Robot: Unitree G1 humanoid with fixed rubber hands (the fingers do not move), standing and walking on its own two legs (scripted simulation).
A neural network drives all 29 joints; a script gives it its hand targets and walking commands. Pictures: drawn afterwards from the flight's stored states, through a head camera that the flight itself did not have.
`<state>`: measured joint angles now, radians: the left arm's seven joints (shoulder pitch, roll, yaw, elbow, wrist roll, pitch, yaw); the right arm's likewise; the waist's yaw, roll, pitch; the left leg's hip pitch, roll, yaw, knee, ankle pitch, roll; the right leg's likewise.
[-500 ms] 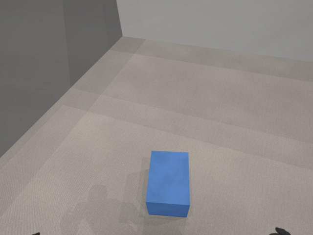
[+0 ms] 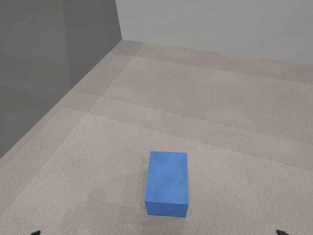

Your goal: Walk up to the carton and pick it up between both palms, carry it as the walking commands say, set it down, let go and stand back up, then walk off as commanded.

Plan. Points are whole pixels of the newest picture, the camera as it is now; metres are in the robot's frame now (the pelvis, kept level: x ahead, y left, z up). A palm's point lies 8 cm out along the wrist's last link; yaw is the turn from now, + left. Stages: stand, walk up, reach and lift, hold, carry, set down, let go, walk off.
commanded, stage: walk up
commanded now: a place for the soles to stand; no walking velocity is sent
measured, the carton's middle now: (167, 183) +0.53 -0.02 -0.63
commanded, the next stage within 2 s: reach and lift in 0.70 s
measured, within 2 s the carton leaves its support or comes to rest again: neither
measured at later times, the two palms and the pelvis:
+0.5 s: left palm out of the picture +0.11 +0.35 -0.06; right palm out of the picture +0.11 -0.31 -0.10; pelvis +0.01 +0.01 +0.00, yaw +0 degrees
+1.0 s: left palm out of the picture +0.15 +0.31 -0.08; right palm out of the picture +0.14 -0.31 -0.10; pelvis -0.02 -0.01 +0.00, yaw -1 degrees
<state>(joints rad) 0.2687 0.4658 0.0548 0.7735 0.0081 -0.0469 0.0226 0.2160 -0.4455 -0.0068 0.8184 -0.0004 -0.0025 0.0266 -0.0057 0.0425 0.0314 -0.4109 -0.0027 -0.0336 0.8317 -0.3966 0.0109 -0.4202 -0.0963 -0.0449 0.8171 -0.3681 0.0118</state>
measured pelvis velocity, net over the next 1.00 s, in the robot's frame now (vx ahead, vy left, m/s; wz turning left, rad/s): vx -0.02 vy -0.01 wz -0.01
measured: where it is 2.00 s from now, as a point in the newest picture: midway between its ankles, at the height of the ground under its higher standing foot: outside the picture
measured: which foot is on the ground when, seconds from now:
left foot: down 0.00-1.00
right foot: down 0.00-1.00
